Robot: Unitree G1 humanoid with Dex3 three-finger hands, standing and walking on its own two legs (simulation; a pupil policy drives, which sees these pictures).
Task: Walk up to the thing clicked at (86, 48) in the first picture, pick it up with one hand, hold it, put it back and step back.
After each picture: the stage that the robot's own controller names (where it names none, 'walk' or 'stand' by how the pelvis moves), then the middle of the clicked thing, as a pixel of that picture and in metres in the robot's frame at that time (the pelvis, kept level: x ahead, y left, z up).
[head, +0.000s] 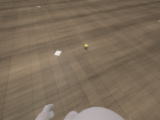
stand; (86, 47) +1.53 +0.14 -0.72
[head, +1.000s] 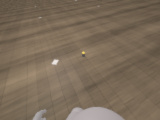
walk; (83, 54) +1.39 +0.30 -0.71
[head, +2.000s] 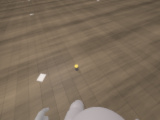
walk; (76, 67) +0.88 +0.34 -0.72
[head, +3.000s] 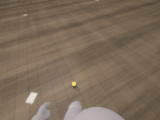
walk; (74, 85) +0.53 +0.27 -0.71
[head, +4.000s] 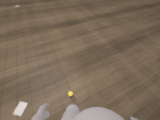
walk; (70, 94) +0.34 +0.22 -0.70
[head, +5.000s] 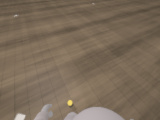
stand; (70, 103) +0.28 +0.22 -0.72
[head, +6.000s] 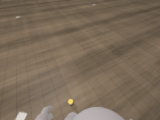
stand; (70, 102) +0.30 +0.23 -0.73
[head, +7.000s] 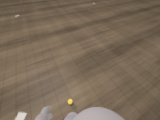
stand; (70, 102) +0.29 +0.23 -0.73
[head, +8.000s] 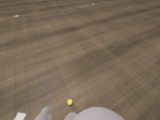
stand; (70, 102) +0.29 +0.23 -0.73
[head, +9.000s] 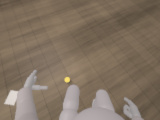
go down; (67, 80) +0.34 +0.23 -0.55
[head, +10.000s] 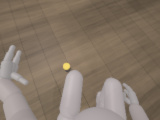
go down; (66, 67) +0.38 +0.26 -0.32
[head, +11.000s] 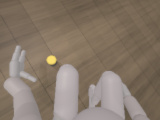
close in; (52, 61) +0.36 +0.29 -0.25
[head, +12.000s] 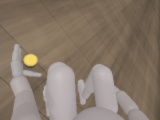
close; (30, 61) +0.35 +0.30 -0.21
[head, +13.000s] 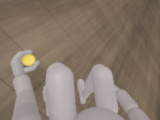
close; (29, 62) +0.34 +0.31 -0.21
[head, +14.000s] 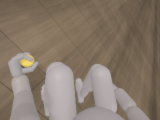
lift; (27, 62) +0.33 +0.31 -0.22
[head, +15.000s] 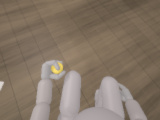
lift; (58, 70) +0.30 +0.25 -0.06
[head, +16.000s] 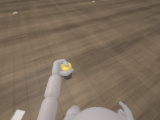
hold; (66, 71) +0.33 +0.18 +0.05
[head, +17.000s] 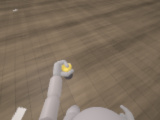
hold; (67, 71) +0.34 +0.18 +0.02
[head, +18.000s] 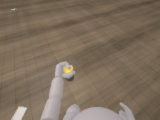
hold; (69, 73) +0.33 +0.17 +0.00
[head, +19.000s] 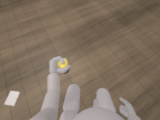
crouch; (64, 66) +0.37 +0.21 -0.07
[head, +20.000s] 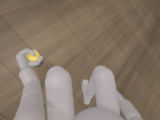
lower; (35, 59) +0.37 +0.30 -0.21
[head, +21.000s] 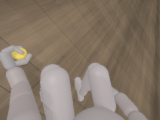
lower; (21, 57) +0.38 +0.32 -0.22
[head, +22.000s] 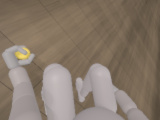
lower; (24, 56) +0.37 +0.32 -0.22
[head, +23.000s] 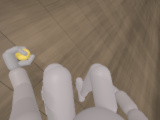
lower; (24, 57) +0.37 +0.32 -0.22
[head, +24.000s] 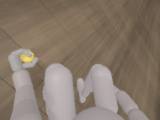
loosen; (28, 60) +0.35 +0.31 -0.22
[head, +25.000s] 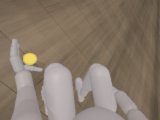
withdraw; (29, 61) +0.35 +0.29 -0.22
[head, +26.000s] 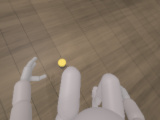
walk; (62, 63) +0.37 +0.26 -0.30
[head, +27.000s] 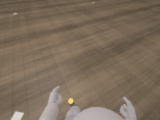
stand; (71, 102) +0.31 +0.20 -0.65
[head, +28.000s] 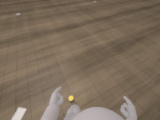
stand; (71, 99) +0.33 +0.22 -0.66
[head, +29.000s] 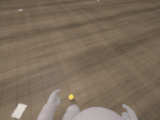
stand; (71, 98) +0.33 +0.21 -0.68
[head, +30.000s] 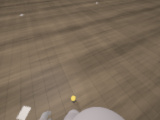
stand; (73, 99) +0.34 +0.20 -0.72
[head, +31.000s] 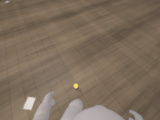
walk; (76, 86) +0.39 +0.18 -0.71
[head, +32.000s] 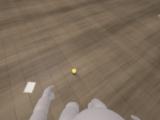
walk; (74, 72) +0.61 +0.21 -0.69
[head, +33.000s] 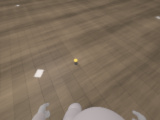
stand; (75, 61) +0.92 +0.30 -0.70
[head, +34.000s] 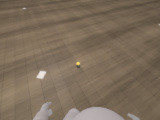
stand; (78, 65) +0.93 +0.24 -0.71
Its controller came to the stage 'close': yes
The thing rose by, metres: 0.72
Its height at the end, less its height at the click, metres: +0.00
